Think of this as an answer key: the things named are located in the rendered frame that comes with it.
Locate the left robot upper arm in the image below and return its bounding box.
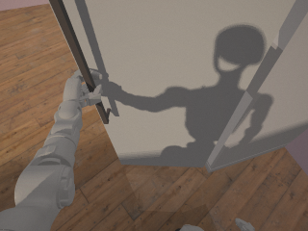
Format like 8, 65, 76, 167
0, 165, 75, 231

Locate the left robot forearm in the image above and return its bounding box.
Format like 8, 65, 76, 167
14, 100, 83, 205

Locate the robot right hand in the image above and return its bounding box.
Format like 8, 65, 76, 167
235, 218, 255, 231

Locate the handle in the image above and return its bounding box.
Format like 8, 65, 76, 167
49, 0, 111, 124

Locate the robot left hand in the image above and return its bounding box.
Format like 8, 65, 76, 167
63, 69, 103, 108

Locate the fridge door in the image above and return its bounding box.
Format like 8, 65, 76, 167
48, 0, 295, 167

